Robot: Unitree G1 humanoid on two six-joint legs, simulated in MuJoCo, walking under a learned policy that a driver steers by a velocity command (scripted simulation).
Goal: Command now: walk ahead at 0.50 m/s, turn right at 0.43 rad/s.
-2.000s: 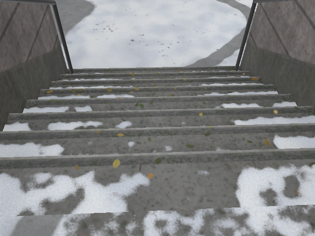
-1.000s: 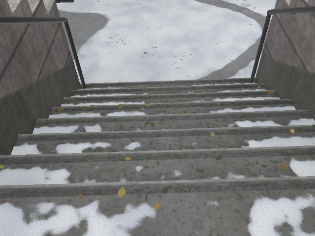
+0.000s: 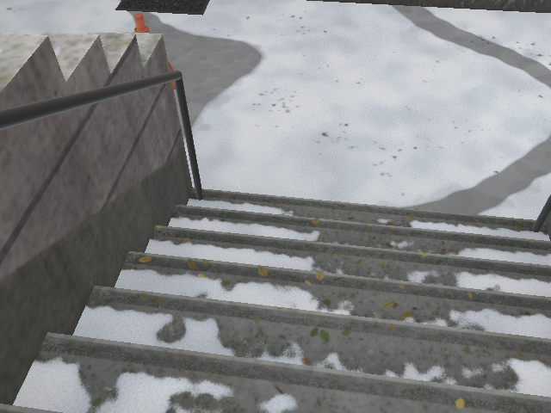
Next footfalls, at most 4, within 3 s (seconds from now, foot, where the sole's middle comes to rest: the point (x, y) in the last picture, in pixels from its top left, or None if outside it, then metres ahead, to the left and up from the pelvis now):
0.40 left None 0.34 0.11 -0.94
0.98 right None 0.62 -0.22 -1.12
1.58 left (305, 343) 0.96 -0.01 -1.29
2.00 right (355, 299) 1.26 -0.23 -1.46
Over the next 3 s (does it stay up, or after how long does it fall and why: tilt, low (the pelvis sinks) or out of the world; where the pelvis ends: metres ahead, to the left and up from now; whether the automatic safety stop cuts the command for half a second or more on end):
stays up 1.51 -0.16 -0.86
